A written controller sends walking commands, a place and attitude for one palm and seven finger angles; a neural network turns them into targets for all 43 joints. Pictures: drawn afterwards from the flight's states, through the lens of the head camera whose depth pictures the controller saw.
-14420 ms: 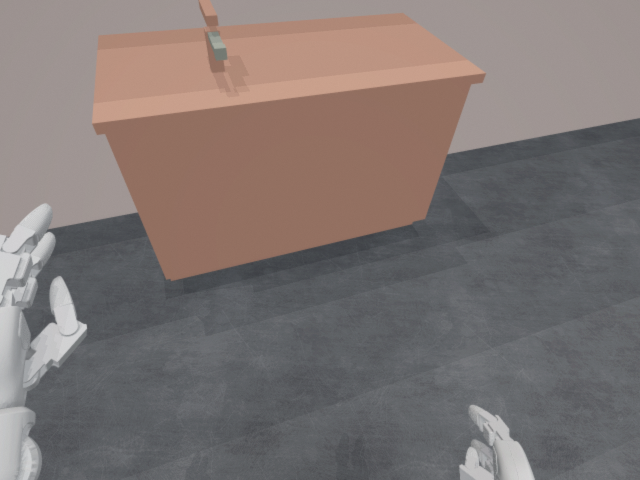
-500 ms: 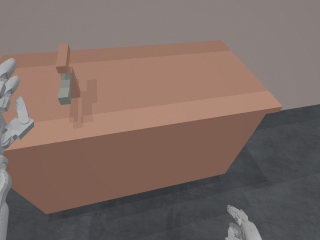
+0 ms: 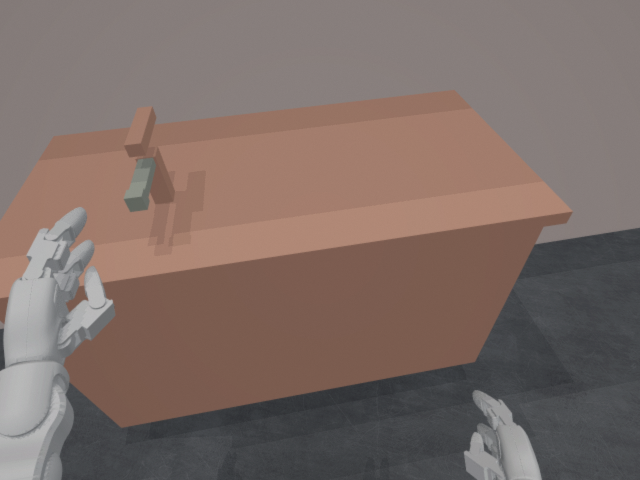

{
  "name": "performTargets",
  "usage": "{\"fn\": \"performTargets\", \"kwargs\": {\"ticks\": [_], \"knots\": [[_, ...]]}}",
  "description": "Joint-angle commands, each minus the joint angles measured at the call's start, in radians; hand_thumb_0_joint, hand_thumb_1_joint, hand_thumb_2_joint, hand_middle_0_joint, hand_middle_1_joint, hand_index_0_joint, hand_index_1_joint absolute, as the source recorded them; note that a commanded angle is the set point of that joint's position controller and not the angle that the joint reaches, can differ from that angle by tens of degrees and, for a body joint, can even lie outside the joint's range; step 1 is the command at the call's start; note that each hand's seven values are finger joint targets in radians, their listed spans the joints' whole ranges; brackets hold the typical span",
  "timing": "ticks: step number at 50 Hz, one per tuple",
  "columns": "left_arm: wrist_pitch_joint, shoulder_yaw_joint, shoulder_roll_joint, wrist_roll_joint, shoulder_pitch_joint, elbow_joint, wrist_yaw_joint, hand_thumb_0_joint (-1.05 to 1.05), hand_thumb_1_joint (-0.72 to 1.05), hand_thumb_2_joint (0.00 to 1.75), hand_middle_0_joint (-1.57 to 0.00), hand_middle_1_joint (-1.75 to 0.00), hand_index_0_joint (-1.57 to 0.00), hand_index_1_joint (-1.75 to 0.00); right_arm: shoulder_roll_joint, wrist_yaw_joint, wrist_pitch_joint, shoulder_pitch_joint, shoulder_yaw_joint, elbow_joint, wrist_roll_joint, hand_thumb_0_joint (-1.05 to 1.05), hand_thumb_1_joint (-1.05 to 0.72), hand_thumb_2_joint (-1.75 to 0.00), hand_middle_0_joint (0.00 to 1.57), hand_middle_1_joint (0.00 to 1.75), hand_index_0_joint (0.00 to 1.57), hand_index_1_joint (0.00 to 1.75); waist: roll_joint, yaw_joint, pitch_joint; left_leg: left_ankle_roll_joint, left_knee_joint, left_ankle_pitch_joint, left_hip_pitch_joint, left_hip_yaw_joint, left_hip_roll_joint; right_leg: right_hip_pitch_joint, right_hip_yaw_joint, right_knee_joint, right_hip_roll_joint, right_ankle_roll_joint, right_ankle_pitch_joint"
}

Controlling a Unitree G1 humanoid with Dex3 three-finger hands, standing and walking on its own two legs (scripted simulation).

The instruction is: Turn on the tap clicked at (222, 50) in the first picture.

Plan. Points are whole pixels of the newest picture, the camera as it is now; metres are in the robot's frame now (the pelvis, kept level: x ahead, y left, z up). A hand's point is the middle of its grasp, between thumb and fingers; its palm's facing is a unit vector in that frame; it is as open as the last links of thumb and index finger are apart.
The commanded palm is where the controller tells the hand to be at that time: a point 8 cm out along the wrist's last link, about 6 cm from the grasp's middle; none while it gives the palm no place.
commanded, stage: turn the palm inward beside the body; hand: left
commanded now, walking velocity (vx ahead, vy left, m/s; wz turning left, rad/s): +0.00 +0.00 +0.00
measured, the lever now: (137, 199) +0.48 +0.38 +0.08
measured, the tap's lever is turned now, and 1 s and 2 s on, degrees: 0 0 0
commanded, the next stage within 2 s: reach beside the lever's end, fingers flat in 1.58 s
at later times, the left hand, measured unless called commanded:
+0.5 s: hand (121, 318) +0.23 +0.25 +0.14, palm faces +0.45 -0.87 -0.19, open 7.4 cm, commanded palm +0.17 +0.29 +0.16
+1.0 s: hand (108, 351) +0.19 +0.25 +0.13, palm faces +0.47 -0.88 -0.11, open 7.4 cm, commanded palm +0.14 +0.29 +0.14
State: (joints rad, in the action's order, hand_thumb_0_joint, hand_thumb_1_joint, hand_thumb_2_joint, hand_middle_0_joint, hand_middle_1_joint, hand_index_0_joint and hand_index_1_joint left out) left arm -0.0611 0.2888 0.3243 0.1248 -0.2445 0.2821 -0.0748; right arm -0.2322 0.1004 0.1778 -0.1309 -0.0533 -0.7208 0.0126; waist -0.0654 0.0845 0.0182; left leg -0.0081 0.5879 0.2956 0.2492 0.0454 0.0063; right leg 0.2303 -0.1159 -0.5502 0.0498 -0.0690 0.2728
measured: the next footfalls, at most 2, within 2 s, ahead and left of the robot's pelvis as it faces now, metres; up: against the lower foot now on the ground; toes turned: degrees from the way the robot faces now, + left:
none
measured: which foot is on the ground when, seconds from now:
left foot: down 0.00-1.00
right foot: down 0.00-1.00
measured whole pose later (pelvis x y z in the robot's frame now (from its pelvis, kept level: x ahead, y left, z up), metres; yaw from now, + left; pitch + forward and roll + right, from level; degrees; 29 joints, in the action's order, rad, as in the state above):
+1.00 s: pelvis +0.00 +0.02 +0.00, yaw -1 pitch -2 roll +0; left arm -0.06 0.20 0.19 0.19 -0.49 0.46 -0.19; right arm -0.22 0.09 0.27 -0.18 -0.06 -0.67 0.00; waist -0.05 0.08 -0.03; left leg 0.01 0.63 0.30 0.29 0.04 -0.02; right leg 0.29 -0.09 -0.62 0.03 -0.06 0.29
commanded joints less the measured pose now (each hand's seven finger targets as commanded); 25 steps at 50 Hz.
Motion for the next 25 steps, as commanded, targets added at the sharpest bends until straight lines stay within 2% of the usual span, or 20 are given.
{"fn": "performTargets", "kwargs": {"ticks": [1, 3, 4, 5, 7, 8, 9, 10, 13, 17, 19, 20, 21, 22, 24, 25], "knots": [[0.048, 0.181, 0.210, 0.039, 0.128, 0.190, -0.025, 0.00, 0.90, 0.90, -0.20, -0.30, -0.20, -0.30, -0.088, 0.016, 0.056, 0.166, 0.056, 0.158, -0.006, 0.00, -0.90, -0.90, 0.20, 0.30, 0.20, 0.30, 0.167, 0.014, -0.110, 0.004, -0.021, 0.036, 0.118, 0.016, -0.001, -0.093, 0.324, 0.212, -0.179, 0.120, 0.161], [0.086, 0.209, 0.200, 0.047, 0.039, 0.214, -0.049, 0.00, 0.90, 0.90, -0.20, -0.30, -0.20, -0.30, -0.085, -0.001, 0.057, 0.142, 0.059, 0.162, -0.008, 0.00, -0.90, -0.90, 0.20, 0.30, 0.20, 0.30, 0.157, 0.025, -0.166, 0.009, -0.021, -0.038, 0.127, 0.015, -0.009, -0.123, 0.282, 0.134, -0.158, 0.119, -0.070], [0.104, 0.245, 0.234, 0.043, 0.008, 0.243, -0.063, 0.00, 0.90, 0.90, -0.20, -0.30, -0.20, -0.30, -0.087, -0.010, 0.059, 0.135, 0.064, 0.168, -0.011, 0.00, -0.90, -0.90, 0.20, 0.30, 0.20, 0.30, 0.107, 0.038, -0.210, 0.007, -0.014, -0.074, 0.126, 0.012, -0.012, -0.144, 0.275, 0.097, -0.154, 0.119, -0.171], [0.120, 0.211, 0.193, 0.043, -0.040, 0.265, -0.066, 0.00, 0.90, 0.90, -0.20, -0.30, -0.20, -0.30, -0.078, -0.017, 0.062, 0.131, 0.059, 0.175, -0.011, 0.00, -0.90, -0.90, 0.20, 0.30, 0.20, 0.30, 0.080, 0.035, -0.215, 0.009, -0.013, -0.105, 0.122, 0.000, -0.020, -0.145, 0.262, 0.069, -0.147, 0.117, -0.253], [0.139, 0.200, 0.183, 0.037, -0.098, 0.286, -0.065, 0.00, 0.90, 0.90, -0.20, -0.30, -0.20, -0.30, -0.086, -0.026, 0.069, 0.096, 0.059, 0.180, -0.010, 0.00, -0.90, -0.90, 0.20, 0.30, 0.20, 0.30, 0.027, 0.023, -0.216, 0.019, -0.001, -0.176, 0.099, -0.022, -0.031, -0.129, 0.223, 0.029, -0.122, 0.115, -0.402], [0.140, 0.176, 0.175, 0.032, -0.094, 0.312, -0.061, 0.00, 0.90, 0.90, -0.20, -0.30, -0.20, -0.30, -0.091, -0.028, 0.073, 0.091, 0.058, 0.186, -0.010, 0.00, -0.90, -0.90, 0.20, 0.30, 0.20, 0.30, -0.022, 0.013, -0.196, 0.025, 0.001, -0.204, 0.080, -0.030, -0.035, -0.107, 0.204, 0.020, -0.113, 0.110, -0.452], [0.139, 0.178, 0.181, 0.029, -0.092, 0.329, -0.060, 0.00, 0.90, 0.90, -0.20, -0.30, -0.20, -0.30, -0.099, -0.030, 0.079, 0.077, 0.059, 0.190, -0.007, 0.00, -0.90, -0.90, 0.20, 0.30, 0.20, 0.30, -0.007, 0.007, -0.206, 0.030, 0.006, -0.230, 0.074, -0.028, -0.036, -0.104, 0.184, 0.008, -0.104, 0.110, -0.486], [0.135, 0.144, 0.152, 0.034, -0.093, 0.330, -0.052, 0.00, 0.90, 0.90, -0.20, -0.30, -0.20, -0.30, -0.100, -0.028, 0.083, 0.073, 0.058, 0.193, -0.007, 0.00, -0.90, -0.90, 0.20, 0.30, 0.20, 0.30, 0.008, -0.003, -0.174, 0.035, 0.003, -0.234, 0.072, -0.029, -0.037, -0.079, 0.165, 0.006, -0.097, 0.108, -0.487], [0.132, 0.133, 0.138, 0.055, -0.075, 0.327, -0.038, 0.00, 0.90, 0.90, -0.20, -0.30, -0.20, -0.30, -0.110, -0.015, 0.097, 0.054, 0.066, 0.194, -0.012, 0.00, -0.90, -0.90, 0.20, 0.30, 0.20, 0.30, 0.062, -0.019, -0.156, 0.039, 0.003, -0.193, 0.077, -0.020, -0.036, -0.043, 0.162, 0.028, -0.090, 0.109, -0.396], [0.146, 0.125, 0.111, 0.070, -0.091, 0.321, -0.044, 0.00, 0.90, 0.90, -0.20, -0.30, -0.20, -0.30, -0.109, -0.007, 0.118, 0.050, 0.070, 0.192, -0.013, 0.00, -0.90, -0.90, 0.20, 0.30, 0.20, 0.30, 0.106, -0.011, -0.166, 0.039, 0.001, -0.170, 0.079, -0.015, -0.038, -0.032, 0.155, 0.031, -0.089, 0.104, -0.331], [0.154, 0.127, 0.118, 0.067, -0.090, 0.341, -0.053, 0.00, 0.90, 0.90, -0.20, -0.30, -0.20, -0.30, -0.111, -0.008, 0.126, 0.048, 0.071, 0.191, -0.014, 0.00, -0.90, -0.90, 0.20, 0.30, 0.20, 0.30, 0.067, -0.007, -0.192, 0.040, 0.003, -0.179, 0.069, -0.017, -0.041, -0.030, 0.147, 0.025, -0.084, 0.095, -0.319], [0.158, 0.110, 0.097, 0.068, -0.103, 0.344, -0.055, 0.00, 0.90, 0.90, -0.20, -0.30, -0.20, -0.30, -0.105, -0.008, 0.129, 0.051, 0.069, 0.192, -0.013, 0.00, -0.90, -0.90, 0.20, 0.30, 0.20, 0.30, 0.059, -0.001, -0.205, 0.039, -0.003, -0.178, 0.064, -0.020, -0.042, -0.036, 0.139, 0.018, -0.082, 0.091, -0.306], [0.160, 0.107, 0.098, 0.065, -0.113, 0.347, -0.060, 0.00, 0.90, 0.90, -0.20, -0.30, -0.20, -0.30, -0.107, -0.009, 0.131, 0.050, 0.069, 0.194, -0.013, 0.00, -0.90, -0.90, 0.20, 0.30, 0.20, 0.30, 0.046, 0.002, -0.206, 0.039, -0.004, -0.182, 0.065, -0.020, -0.042, -0.032, 0.131, 0.014, -0.078, 0.085, -0.297], [0.162, 0.102, 0.087, 0.068, -0.126, 0.347, -0.063, 0.00, 0.90, 0.90, -0.20, -0.30, -0.20, -0.30, -0.105, -0.010, 0.133, 0.051, 0.067, 0.197, -0.011, 0.00, -0.90, -0.90, 0.20, 0.30, 0.20, 0.30, 0.064, 0.004, -0.205, 0.039, -0.008, -0.185, 0.066, -0.017, -0.041, -0.030, 0.122, 0.011, -0.074, 0.082, -0.290], [0.161, 0.097, 0.094, 0.058, -0.129, 0.367, -0.073, 0.00, 0.90, 0.90, -0.20, -0.30, -0.20, -0.30, -0.107, -0.012, 0.138, 0.051, 0.067, 0.200, -0.013, 0.00, -0.90, -0.90, 0.20, 0.30, 0.20, 0.30, 0.036, 0.008, -0.215, 0.038, -0.011, -0.200, 0.058, -0.019, -0.040, -0.026, 0.107, 0.004, -0.062, 0.070, -0.266], [0.157, 0.072, 0.068, 0.059, -0.139, 0.371, -0.074, 0.00, 0.90, 0.90, -0.20, -0.30, -0.20, -0.30, -0.100, -0.012, 0.139, 0.060, 0.062, 0.204, -0.012, 0.00, -0.90, -0.90, 0.20, 0.30, 0.20, 0.30, 0.009, 0.010, -0.200, 0.038, -0.017, -0.195, 0.056, -0.020, -0.040, -0.014, 0.101, 0.005, -0.059, 0.064, -0.241]]}}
